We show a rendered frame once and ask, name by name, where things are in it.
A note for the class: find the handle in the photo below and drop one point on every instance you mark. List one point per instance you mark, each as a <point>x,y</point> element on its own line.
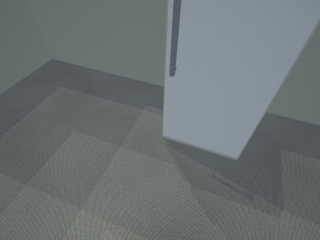
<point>174,36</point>

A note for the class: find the fridge door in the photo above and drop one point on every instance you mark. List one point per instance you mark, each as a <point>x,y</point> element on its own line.
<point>232,57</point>

